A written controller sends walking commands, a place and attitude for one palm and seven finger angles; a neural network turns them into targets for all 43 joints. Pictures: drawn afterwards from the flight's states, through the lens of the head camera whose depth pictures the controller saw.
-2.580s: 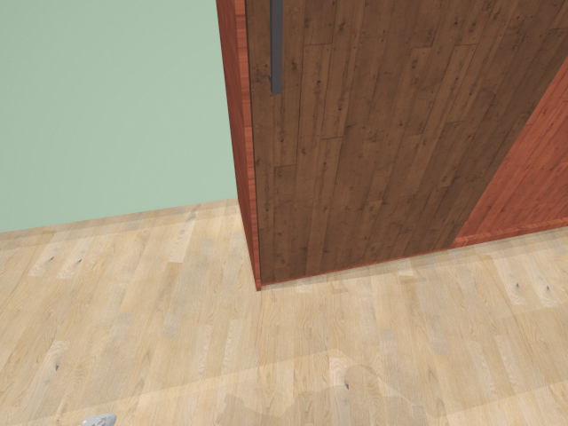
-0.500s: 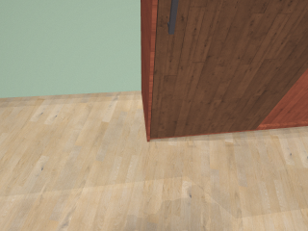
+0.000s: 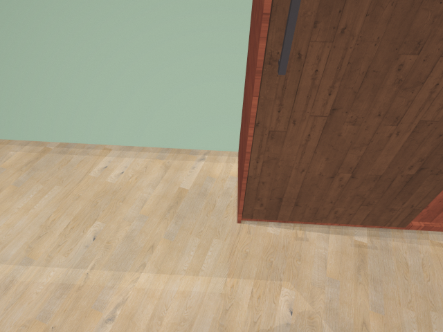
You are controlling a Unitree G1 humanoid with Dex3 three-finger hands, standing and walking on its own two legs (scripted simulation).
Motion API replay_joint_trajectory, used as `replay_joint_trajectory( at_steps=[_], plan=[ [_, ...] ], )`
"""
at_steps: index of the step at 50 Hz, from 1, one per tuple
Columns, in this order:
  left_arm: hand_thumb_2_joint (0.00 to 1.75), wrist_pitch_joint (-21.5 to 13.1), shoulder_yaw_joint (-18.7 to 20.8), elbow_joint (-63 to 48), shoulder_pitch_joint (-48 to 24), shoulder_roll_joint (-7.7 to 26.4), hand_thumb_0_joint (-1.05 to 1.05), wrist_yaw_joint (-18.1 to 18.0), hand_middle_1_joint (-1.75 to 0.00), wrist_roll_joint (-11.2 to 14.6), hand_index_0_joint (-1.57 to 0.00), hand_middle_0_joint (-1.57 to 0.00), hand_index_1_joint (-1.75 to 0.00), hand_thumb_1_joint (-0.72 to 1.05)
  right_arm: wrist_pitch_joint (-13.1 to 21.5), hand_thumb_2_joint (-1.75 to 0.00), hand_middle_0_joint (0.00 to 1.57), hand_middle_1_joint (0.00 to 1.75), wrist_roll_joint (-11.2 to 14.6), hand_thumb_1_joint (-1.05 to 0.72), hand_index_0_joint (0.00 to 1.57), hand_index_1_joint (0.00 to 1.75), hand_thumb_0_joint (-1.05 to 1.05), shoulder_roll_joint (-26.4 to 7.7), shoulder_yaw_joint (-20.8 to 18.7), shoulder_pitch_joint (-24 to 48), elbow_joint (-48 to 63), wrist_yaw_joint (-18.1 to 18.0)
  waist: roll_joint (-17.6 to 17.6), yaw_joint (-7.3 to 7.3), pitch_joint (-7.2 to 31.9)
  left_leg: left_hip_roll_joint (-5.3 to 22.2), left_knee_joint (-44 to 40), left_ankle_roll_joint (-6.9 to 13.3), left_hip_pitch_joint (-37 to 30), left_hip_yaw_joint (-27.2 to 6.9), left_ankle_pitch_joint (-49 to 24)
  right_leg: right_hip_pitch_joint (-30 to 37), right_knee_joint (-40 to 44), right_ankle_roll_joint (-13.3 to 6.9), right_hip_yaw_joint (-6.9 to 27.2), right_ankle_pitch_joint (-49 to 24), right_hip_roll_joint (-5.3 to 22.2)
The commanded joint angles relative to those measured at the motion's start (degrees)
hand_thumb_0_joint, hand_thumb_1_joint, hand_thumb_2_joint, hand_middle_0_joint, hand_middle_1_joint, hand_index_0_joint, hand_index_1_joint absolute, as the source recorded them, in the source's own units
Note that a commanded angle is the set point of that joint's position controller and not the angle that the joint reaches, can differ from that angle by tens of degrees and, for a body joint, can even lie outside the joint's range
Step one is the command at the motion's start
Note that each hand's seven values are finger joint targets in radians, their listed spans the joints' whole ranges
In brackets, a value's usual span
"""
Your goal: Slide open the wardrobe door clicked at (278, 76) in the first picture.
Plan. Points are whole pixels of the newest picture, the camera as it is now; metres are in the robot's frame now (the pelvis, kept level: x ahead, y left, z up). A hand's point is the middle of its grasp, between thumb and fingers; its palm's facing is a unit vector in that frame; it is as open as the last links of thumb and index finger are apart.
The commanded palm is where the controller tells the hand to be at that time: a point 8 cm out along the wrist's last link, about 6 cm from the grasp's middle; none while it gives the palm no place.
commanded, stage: take the last steps up to it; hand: left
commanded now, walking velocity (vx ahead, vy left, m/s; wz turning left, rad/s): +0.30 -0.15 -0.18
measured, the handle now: (287, 33) +0.78 -0.10 +0.22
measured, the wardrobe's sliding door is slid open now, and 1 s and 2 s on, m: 0.00 0.00 0.00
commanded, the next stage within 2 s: come to a stop and stand still in 0.76 s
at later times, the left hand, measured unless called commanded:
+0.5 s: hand (174, 302) +0.23 +0.13 -0.19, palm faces -0.14 -0.97 -0.18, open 7.4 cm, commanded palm none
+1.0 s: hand (222, 271) +0.31 +0.02 -0.20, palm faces -0.02 -0.99 -0.11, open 7.4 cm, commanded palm none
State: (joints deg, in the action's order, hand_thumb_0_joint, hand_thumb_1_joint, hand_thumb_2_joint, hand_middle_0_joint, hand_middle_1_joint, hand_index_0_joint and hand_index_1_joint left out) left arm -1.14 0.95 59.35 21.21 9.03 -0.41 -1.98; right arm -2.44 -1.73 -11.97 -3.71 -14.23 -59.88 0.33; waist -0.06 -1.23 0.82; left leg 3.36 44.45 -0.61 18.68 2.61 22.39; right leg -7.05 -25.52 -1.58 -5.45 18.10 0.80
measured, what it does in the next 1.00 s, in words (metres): walks ahead: left foot, then right foot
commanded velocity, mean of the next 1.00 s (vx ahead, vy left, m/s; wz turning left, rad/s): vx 0.15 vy -0.11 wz -0.04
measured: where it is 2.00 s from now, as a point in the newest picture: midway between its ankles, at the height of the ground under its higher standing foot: outside the picture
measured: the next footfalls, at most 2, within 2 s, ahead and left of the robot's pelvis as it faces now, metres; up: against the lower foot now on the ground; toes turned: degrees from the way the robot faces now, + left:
left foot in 0.06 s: +0.03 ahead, +0.13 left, +0.00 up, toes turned +5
right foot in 0.52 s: +0.28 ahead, -0.20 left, +0.00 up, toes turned -15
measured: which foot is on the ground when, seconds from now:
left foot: up 0.00-0.04, down 0.06-0.52, up 0.54-0.92, down 0.94-1.00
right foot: down 0.00-0.08, up 0.10-0.50, down 0.52-0.98, up 1.00-1.00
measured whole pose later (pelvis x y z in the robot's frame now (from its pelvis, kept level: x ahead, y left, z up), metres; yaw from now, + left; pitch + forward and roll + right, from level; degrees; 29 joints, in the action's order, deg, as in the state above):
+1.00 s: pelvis +0.30 -0.13 -0.01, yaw -6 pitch -1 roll -1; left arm -0.9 1.5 63.3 17.6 8.4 -1.3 -0.5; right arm 1.9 -1.0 -5.6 -0.7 -9.2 -59.0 -2.1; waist -3.1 -1.7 -1.0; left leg 3.5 34.9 2.3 17.4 8.5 15.3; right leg -9.5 -33.8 -2.3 -9.0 22.4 -2.3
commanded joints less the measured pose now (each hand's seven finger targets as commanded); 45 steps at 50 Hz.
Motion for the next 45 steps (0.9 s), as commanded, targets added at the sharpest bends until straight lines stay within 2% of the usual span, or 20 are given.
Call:
replay_joint_trajectory(
  at_steps=[1, 2, 3, 4, 5, 6, 9, 12, 17, 21, 23, 25, 26, 27, 28, 29, 31, 34, 42, 45],
  plan=[
    [0.90, -0.25, 2.71, 0.18, 2.51, 9.34, 0.00, -0.23, -0.30, 0.60, -0.20, -0.20, -0.30, 0.90, 3.95, -0.90, 0.20, 0.30, 0.11, -0.90, 0.20, 0.30, 0.00, -1.39, 0.25, -2.01, 2.31, -0.67, -6.32, 1.81, -5.37, -1.57, -18.21, 0.31, -9.59, 5.41, -4.99, -8.54, 7.11, -6.42, 12.09, 3.63, 8.91],
    [0.90, -0.10, 2.44, 0.28, 2.59, 7.33, 0.00, 0.03, -0.30, 0.96, -0.20, -0.20, -0.30, 0.90, 4.69, -0.90, 0.20, 0.30, 0.22, -0.90, 0.20, 0.30, 0.00, -3.39, 0.01, -6.65, 0.40, -1.31, -0.06, 3.62, -2.76, 1.39, -23.28, 1.06, -18.86, 1.61, -5.62, -13.20, -0.87, -4.37, 9.31, 1.95, 6.30],
    [0.90, -0.08, 1.96, -0.70, 2.68, 4.17, 0.00, 0.68, -0.30, 1.21, -0.20, -0.20, -0.30, 0.90, 5.19, -0.90, 0.20, 0.30, -0.20, -0.90, 0.20, 0.30, 0.00, -9.06, -1.44, -12.43, -1.25, -1.95, 13.77, 5.85, -0.57, 14.73, -28.55, 5.26, -27.11, -16.96, 0.67, -24.29, -15.27, -1.24, 3.98, 5.48, 0.92],
    [0.90, -0.16, 1.77, -2.86, -0.81, 4.41, 0.00, 0.88, -0.30, 0.33, -0.20, -0.20, -0.30, 0.90, 4.88, -0.90, 0.20, 0.30, -0.33, -0.90, 0.20, 0.30, 0.00, -12.88, -2.25, -16.44, -1.87, -2.47, 16.09, 7.28, -2.67, 24.19, -33.23, 9.43, -27.33, -26.36, 0.14, -32.42, -26.89, 0.04, 1.49, 13.73, -0.40],
    [0.90, 0.28, 2.52, -3.58, -3.58, 5.75, 0.00, 1.07, -0.30, -0.34, -0.20, -0.20, -0.30, 0.90, 4.62, -0.90, 0.20, 0.30, -0.36, -0.90, 0.20, 0.30, 0.00, -12.11, -1.94, -15.48, -1.62, -2.77, 8.67, 7.12, -5.61, 25.79, -33.97, 11.06, -22.67, -24.73, 0.54, -33.80, -33.35, -0.19, 5.23, 12.19, 2.05],
    [0.90, 0.86, 2.91, -2.57, -4.05, 5.95, 0.00, 1.17, -0.30, -0.61, -0.20, -0.20, -0.30, 0.90, 4.95, -0.90, 0.20, 0.30, -0.29, -0.90, 0.20, 0.30, 0.00, -9.27, -1.07, -13.63, -1.96, -3.16, 12.37, 5.92, -7.54, 23.01, -34.84, 9.64, -18.24, -21.31, -2.48, -33.70, -37.90, 0.28, 6.98, 7.94, 3.16],
    [0.90, 1.27, 3.22, -0.29, -1.33, 3.73, 0.00, 2.42, -0.30, -0.41, -0.20, -0.20, -0.30, 0.90, 6.16, -0.90, 0.20, 0.30, 0.01, -0.90, 0.20, 0.30, 0.00, -4.54, 0.49, -9.67, -1.17, -3.42, 7.78, 2.48, -11.02, 17.10, -33.78, 6.53, -13.01, -7.47, -15.99, -31.95, -41.20, 1.57, 6.16, -1.56, 4.34],
    [0.90, 1.93, 3.10, 0.54, -0.82, 2.25, 0.00, 2.69, -0.30, -0.13, -0.20, -0.20, -0.30, 0.90, 6.84, -0.90, 0.20, 0.30, 0.34, -0.90, 0.20, 0.30, 0.00, -3.60, 0.80, -11.93, -2.16, -3.69, 7.84, 1.66, -9.71, 14.41, -31.92, 5.51, -14.62, -0.31, -26.76, -33.29, -42.69, 2.26, 4.38, -5.76, 3.90],
    [0.90, 2.01, 2.79, -2.55, -9.18, 1.64, 0.00, 3.47, -0.30, 0.17, -0.20, -0.20, -0.30, 0.90, 6.99, -0.90, 0.20, 0.30, 0.05, -0.90, 0.20, 0.30, 0.00, -3.49, 0.60, -14.62, -3.95, -3.62, 9.51, 2.67, -12.34, 14.37, -33.10, 6.83, -15.63, 2.26, -26.22, -35.34, -29.70, 2.58, 1.32, -9.34, 5.88],
    [0.90, 1.45, 2.94, -3.39, -12.96, 2.48, 0.00, 3.30, -0.30, 0.79, -0.20, -0.20, -0.30, 0.90, 6.50, -0.90, 0.20, 0.30, -0.46, -0.90, 0.20, 0.30, 0.00, -5.01, -0.33, -14.28, -4.89, -3.21, 9.35, 3.27, -12.85, 16.04, -31.31, 6.43, -12.47, 2.99, -28.74, -23.27, -15.70, 0.59, -1.45, -6.91, 4.30],
    [0.90, 0.91, 3.56, -1.95, -8.09, 4.00, 0.00, 3.08, -0.30, 0.76, -0.20, -0.20, -0.30, 0.90, 6.29, -0.90, 0.20, 0.30, -0.26, -0.90, 0.20, 0.30, 0.00, -6.97, -0.97, -12.39, -4.74, -3.16, 8.70, 0.33, -9.37, 16.46, -24.54, 5.84, -12.45, 4.47, -37.32, -14.67, -12.95, -0.95, -2.44, -5.38, 2.41],
    [0.90, -0.53, 5.07, 2.87, 7.14, 8.33, 0.00, 2.48, -0.30, 0.41, -0.20, -0.20, -0.30, 0.90, 6.09, -0.90, 0.20, 0.30, 0.32, -0.90, 0.20, 0.30, 0.00, -7.21, -1.16, -10.87, -4.59, -2.60, 2.34, -6.66, 0.60, 11.44, -3.79, 2.39, -7.66, 7.98, -35.48, 6.29, -5.98, -2.00, -2.68, -7.89, 0.30],
    [0.90, -1.12, 6.60, 4.32, 12.86, 14.71, 0.00, 1.60, -0.30, 0.13, -0.20, -0.20, -0.30, 0.90, 5.92, -0.90, 0.20, 0.30, 1.09, -0.90, 0.20, 0.30, 0.00, -3.09, -0.52, -14.88, -4.21, -1.78, -14.74, -8.23, 8.43, 4.73, 15.12, 1.06, 4.15, 9.94, -9.27, 18.26, 0.23, -5.55, 13.01, -2.40, 12.97],
    [0.90, -1.05, 6.75, 4.62, 13.28, 17.92, 0.00, 1.02, -0.30, 1.07, -0.20, -0.20, -0.30, 0.90, 5.55, -0.90, 0.20, 0.30, 1.50, -0.90, 0.20, 0.30, 0.00, -0.32, 0.45, -14.68, -1.90, -1.89, -21.42, -6.10, 12.09, -1.04, 29.86, 1.25, 11.41, 2.87, 12.27, 19.05, 7.65, -8.36, 31.56, -4.74, 21.77],
    [0.90, -0.89, 6.54, 3.19, 8.31, 16.55, 0.00, 0.47, -0.30, 1.51, -0.20, -0.20, -0.30, 0.90, 5.03, -0.90, 0.20, 0.30, 1.71, -0.90, 0.20, 0.30, 0.00, -0.71, 0.37, -12.02, -1.40, -1.75, -15.34, -5.25, 8.96, 1.84, 35.01, 2.66, 12.19, -1.53, 9.55, 12.38, 11.13, -9.93, 30.42, 3.88, 21.94],
    [0.90, -0.86, 5.85, 1.71, 2.60, 14.00, 0.00, 0.34, -0.30, 1.20, -0.20, -0.20, -0.30, 0.90, 4.90, -0.90, 0.20, 0.30, 1.46, -0.90, 0.20, 0.30, 0.00, -0.24, -0.02, -8.57, -1.08, -1.37, -13.79, -3.83, 4.67, 3.69, 37.12, 2.63, 13.94, -1.95, 5.05, 5.43, 12.66, -9.17, 27.52, 7.96, 19.70],
    [0.90, -1.24, 4.08, -0.55, -5.69, 8.88, 0.00, -0.36, -0.30, 1.01, -0.20, -0.20, -0.30, 0.90, 4.32, -0.90, 0.20, 0.30, 0.44, -0.90, 0.20, 0.30, 0.00, -0.05, -0.37, -7.06, -0.91, -1.30, -1.36, 0.56, -1.50, 6.35, 33.00, 2.07, 10.91, -2.26, -0.35, -6.28, 11.91, -8.48, 17.71, 3.11, 17.11],
    [0.90, -2.09, 2.50, -0.73, -8.17, 5.94, 0.00, -0.65, -0.30, 0.54, -0.20, -0.20, -0.30, 0.90, 2.59, -0.90, 0.20, 0.30, -0.16, -0.90, 0.20, 0.30, 0.00, 1.91, 0.17, -10.69, -1.78, -1.27, -3.76, 4.50, -3.87, 5.83, 25.12, 0.85, 6.73, -0.59, -3.24, -13.94, 13.81, -7.35, 7.44, -7.41, 13.38],
    [0.90, -1.90, 2.34, 0.58, -3.68, 6.39, 0.00, -0.71, -0.30, 0.27, -0.20, -0.20, -0.30, 0.90, 3.47, -0.90, 0.20, 0.30, 0.17, -0.90, 0.20, 0.30, 0.00, 1.92, 0.67, -1.87, 2.54, -0.80, -2.91, 2.28, -4.04, 3.75, -0.09, 0.15, 4.23, 3.10, -2.47, -6.72, 11.47, -10.84, 8.23, -16.53, 13.20],
    [0.90, -1.38, 2.03, 1.28, -2.66, 5.14, 0.00, -0.94, -0.30, 1.24, -0.20, -0.20, -0.30, 0.90, 4.36, -0.90, 0.20, 0.30, 0.25, -0.90, 0.20, 0.30, 0.00, 1.96, 1.57, -3.32, 0.84, -1.77, 0.85, 2.73, -2.02, 1.89, -13.88, -0.30, -3.82, 3.22, -13.01, -2.95, 2.91, -7.86, 6.20, -29.85, 10.30]
  ],
)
